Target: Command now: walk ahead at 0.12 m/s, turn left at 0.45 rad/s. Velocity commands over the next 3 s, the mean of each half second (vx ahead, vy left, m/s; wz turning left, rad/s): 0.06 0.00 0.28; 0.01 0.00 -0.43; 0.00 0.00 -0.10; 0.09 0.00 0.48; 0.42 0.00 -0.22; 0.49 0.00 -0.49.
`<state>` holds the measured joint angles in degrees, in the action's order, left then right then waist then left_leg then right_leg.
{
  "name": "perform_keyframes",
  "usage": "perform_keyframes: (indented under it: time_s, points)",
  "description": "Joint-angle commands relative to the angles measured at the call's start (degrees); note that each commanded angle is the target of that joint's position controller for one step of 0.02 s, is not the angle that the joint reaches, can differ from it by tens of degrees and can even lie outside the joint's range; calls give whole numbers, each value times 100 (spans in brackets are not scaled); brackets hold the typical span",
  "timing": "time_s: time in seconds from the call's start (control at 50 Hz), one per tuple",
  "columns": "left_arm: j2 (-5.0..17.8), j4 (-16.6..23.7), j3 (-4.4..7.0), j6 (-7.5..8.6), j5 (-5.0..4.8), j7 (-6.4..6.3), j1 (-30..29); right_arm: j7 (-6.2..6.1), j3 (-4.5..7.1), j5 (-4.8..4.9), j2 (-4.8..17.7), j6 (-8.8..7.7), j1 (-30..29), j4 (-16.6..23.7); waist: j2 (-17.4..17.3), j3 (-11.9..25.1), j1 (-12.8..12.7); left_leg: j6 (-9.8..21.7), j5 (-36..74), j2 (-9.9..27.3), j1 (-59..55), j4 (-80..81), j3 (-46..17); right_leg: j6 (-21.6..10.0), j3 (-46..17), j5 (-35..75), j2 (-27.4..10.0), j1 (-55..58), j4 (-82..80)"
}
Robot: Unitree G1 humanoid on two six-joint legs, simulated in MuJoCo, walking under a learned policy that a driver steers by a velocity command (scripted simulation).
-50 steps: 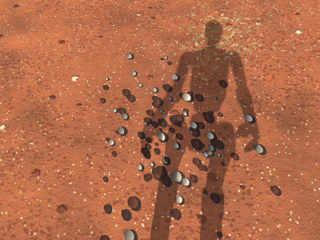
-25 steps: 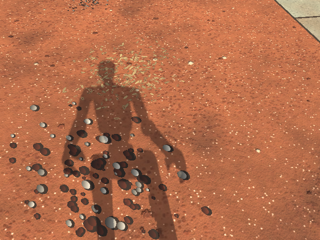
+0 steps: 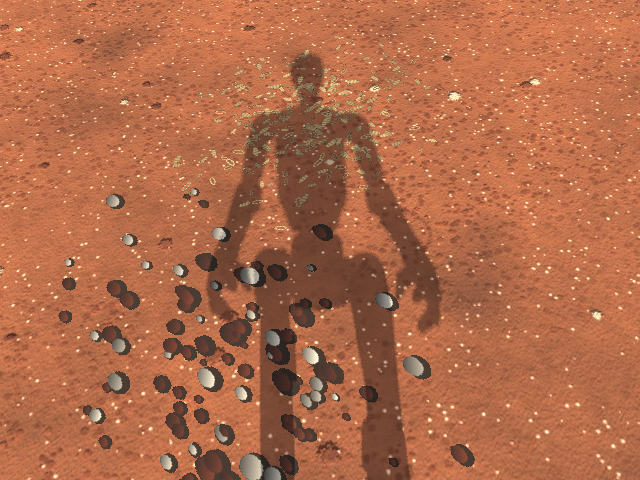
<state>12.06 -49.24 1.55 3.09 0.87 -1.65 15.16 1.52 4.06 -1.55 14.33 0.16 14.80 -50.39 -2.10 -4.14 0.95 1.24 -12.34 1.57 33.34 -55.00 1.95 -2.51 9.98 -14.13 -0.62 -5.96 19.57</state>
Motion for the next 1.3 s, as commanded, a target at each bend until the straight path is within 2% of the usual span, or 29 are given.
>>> perform_keyframes:
  time_s: [0.02, 0.12, 0.16, 0.18, 0.2, 0.22, 0.26, 0.3, 0.32, 0.4, 0.48, 0.56, 0.62, 0.64, 0.66, 0.68, 0.72, 0.76, 0.8, 0.94, 1.06, 1.08, 1.1, 1.12, 1.14, 1.18, 1.22, 1.26, 1.3]
  points:
    - [721, 259, 160, 52, -17, -71, -162, 106, -67, -27, -38, 4, 5, 404, 1035, 272, 21, 35, 552, 50, -547, 965, 150, -617, -8, 4131, -1337, -202, -209]
    - [1029, 190, 303, -76, -36, -70, -76, 129, 4, -78, 264, 24, -98, 656, 814, 451, 16, 392, -33, -156, -1180, 1789, 321, -520, -52, 4156, -1614, 69, 804]
    - [1063, 171, 328, -168, -14, -38, 67, 37, 95, -128, 482, -103, 516, 537, 149, 885, 333, 668, 920, -311, -2208, 2705, 146, -161, 183, 3449, -1265, -210, 2510]
    - [867, 372, 273, -206, 32, -2, 341, -56, 267, -134, 1212, -171, 791, 625, -966, 1328, 325, 1085, 3456, 1091, -3151, 2882, -1638, 186, 364, 670, -740, -1236, 4235]
    - [672, 642, 230, -334, -22, 27, 330, -91, 394, 137, 1621, -58, 783, 667, -1495, 2009, 204, 2261, 4320, 2106, -3802, 3216, -3548, 387, -376, -2570, 420, -2450, 5547]
    - [788, 564, 217, -423, 86, 16, 113, -94, 372, 272, 1427, 25, 707, 741, -440, 1852, 313, 2201, 3047, 1989, -3508, 3442, -3130, 385, -1082, -2378, 19, -2618, 5700]
    - [739, 529, 217, -430, 9, -2, -201, -183, 160, 132, 769, 143, -136, 835, 6, 636, 4, 1670, 1368, 1361, -2296, 3858, -2216, 343, -1129, -1413, -247, -2691, 5103]
    - [741, 314, 220, -524, 139, -4, 161, -231, 26, 78, 417, 117, -539, 892, -263, 641, -203, 1330, 1535, 921, -1773, 3940, -1497, 319, -968, -918, -226, -2028, 4702]
    - [684, 220, 209, -568, 123, 12, 329, -223, -11, 44, 372, 67, -513, 860, -213, 781, -229, 1289, 1797, 876, -1724, 3931, -1315, 310, -948, -855, -174, -1783, 4588]
    - [463, 49, 123, -655, 21, 63, 337, -240, -126, -35, 318, -62, -483, 606, -305, 746, -171, 1077, 661, 845, -1657, 4226, -979, 316, -1044, -791, -165, -1218, 3153]
    - [702, 152, 194, -662, 4, 82, 30, -304, -35, -6, 729, 36, -480, 512, -421, 574, -2, 1137, -328, 1112, -1877, 4211, -1159, 243, -919, -1044, 17, -1309, 2652]
    - [526, 151, 175, -576, -10, 84, 174, -390, 7, 35, 733, 103, -527, 455, -274, 509, -32, 1199, -181, 1317, -2036, 3961, -1175, 120, -781, -1214, 64, -1241, 2213]
    - [465, 77, 167, -486, 19, 88, 581, -446, 58, 94, 752, 147, -615, 388, -77, 403, -274, 760, 34, 1145, -1705, 3397, -768, -140, -853, -345, 110, -559, 612]
    - [731, 140, 216, -427, 94, 82, 617, -437, 49, 96, 616, 161, -508, 399, 568, 352, -223, 415, -229, 784, -1380, 2599, -371, -322, -1905, -362, -470, -441, -275]
    - [1435, 300, 393, -395, 53, 78, 476, -432, -17, 137, 292, 156, -657, 642, 1632, 46, -115, -43, -1227, -297, -286, 1629, 375, -847, -3915, 538, -1797, -462, -681]
    - [1495, 192, 437, -390, 101, 58, 736, -440, -19, 58, 348, 180, -1085, 721, 1494, -138, -408, -58, -1835, -432, -209, 558, -62, -1313, -4089, 1492, -2079, -782, -743]
    - [1183, 240, 404, -400, 15, 5, 317, -360, 10, 98, 366, 191, -851, 598, 702, -7, -48, -93, -1249, -313, -201, -153, -401, -1176, -3139, 1655, -1361, -645, -460]
    - [1051, 391, 394, -417, -25, -2, 24, -312, 51, 15, 502, 157, -687, 503, 797, 279, 2, -168, -932, -313, -37, -383, -382, -1024, -2767, 2437, -987, -111, -209]
    - [996, 378, 404, -413, -58, 28, 233, -289, 40, 40, 470, 142, -690, 526, 697, 581, -97, -287, -900, -317, 11, -378, -350, -1053, -2685, 3118, -909, 319, 5]
    - [1300, 403, 537, -489, -2, 32, 498, -339, -51, 131, 508, 134, -1043, 825, 956, 650, -418, -354, -1155, -339, -284, 795, -404, -1130, -3246, 3108, -908, 479, 281]
    - [1433, 634, 587, -565, -35, 133, -318, -398, -79, 172, 599, 20, -397, 854, 1004, 693, -12, -157, -653, -529, -1896, 2588, -437, -660, -3719, 2703, -559, -404, 528]
    - [1367, 693, 565, -568, -90, 129, -517, -438, -66, 124, 642, -29, -143, 804, 874, 669, 164, -117, -30, -397, -2528, 3484, -496, -383, -3630, 2002, -313, -818, 731]
    - [1045, 767, 480, -542, -106, 131, -364, -500, 18, 32, 1064, -69, -54, 823, 34, 735, 54, 104, -186, 639, -3120, 4116, -1452, -52, -3123, 541, 148, -1459, 1464]
    - [680, 792, 394, -528, -90, 96, 105, -498, 70, 54, 1560, -37, -475, 1049, -1145, 737, -244, 663, 738, 2019, -3350, 4298, -3037, 183, -1972, -1860, 1149, -2388, 2484]
    - [1217, 674, 509, -558, 89, 60, 125, -441, 63, 20, 1418, 8, -229, 959, -864, 807, -113, 1262, 1350, 2230, -2702, 4046, -3126, 222, -1830, -2209, 861, -2142, 3538]
    - [1140, 473, 508, -597, 59, 90, 55, -352, -142, 68, 692, -23, -733, 1000, -286, 306, -336, 1108, 1385, 1419, -2103, 4002, -2098, 250, -2061, -1447, 695, -1860, 4011]
    - [891, 337, 402, -643, 42, 158, 151, -350, -256, 34, 463, -96, -916, 977, -697, 412, -394, 855, 1877, 859, -2194, 3926, -1451, 379, -1984, -1031, 673, -1533, 3612]
    - [734, 235, 280, -680, 36, 148, 60, -309, -293, 46, 473, -134, -711, 765, -770, 493, -350, 809, 2240, 658, -2438, 3806, -1310, 508, -1506, -1031, 463, -1194, 2603]
    - [784, 276, 245, -684, -2, 52, -353, -264, -164, 58, 882, -89, -316, 616, -843, 445, -57, 908, 2423, 678, -2724, 3586, -1617, 528, -1183, -1205, 488, -1140, 1905]
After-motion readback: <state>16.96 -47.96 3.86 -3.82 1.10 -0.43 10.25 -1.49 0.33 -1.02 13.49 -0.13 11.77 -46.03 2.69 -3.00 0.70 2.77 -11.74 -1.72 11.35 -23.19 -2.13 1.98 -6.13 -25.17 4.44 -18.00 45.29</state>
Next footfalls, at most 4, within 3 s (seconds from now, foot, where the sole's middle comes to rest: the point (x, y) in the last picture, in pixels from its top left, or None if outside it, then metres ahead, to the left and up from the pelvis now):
0.16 left None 0.17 0.10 -0.78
0.64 right None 0.10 -0.09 -0.78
1.10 left None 0.14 0.10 -0.78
1.46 right None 0.06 -0.08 -0.78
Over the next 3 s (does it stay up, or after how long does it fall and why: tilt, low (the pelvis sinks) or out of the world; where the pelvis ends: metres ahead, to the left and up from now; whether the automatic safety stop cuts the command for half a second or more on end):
stays up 0.65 0.07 -0.02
